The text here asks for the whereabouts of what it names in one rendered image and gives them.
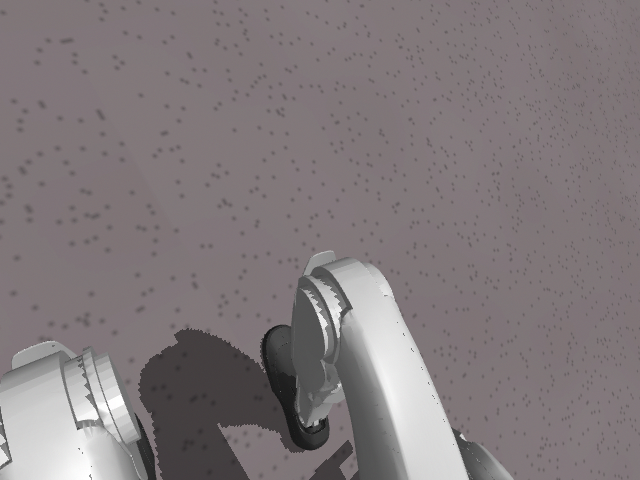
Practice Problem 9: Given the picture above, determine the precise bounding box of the right robot hand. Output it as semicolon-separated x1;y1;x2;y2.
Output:
451;427;514;480

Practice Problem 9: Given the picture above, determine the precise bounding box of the left robot foot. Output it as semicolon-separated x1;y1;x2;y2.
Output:
134;412;157;480

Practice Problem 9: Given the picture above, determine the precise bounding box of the right robot foot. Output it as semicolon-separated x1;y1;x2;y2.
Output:
262;325;329;450

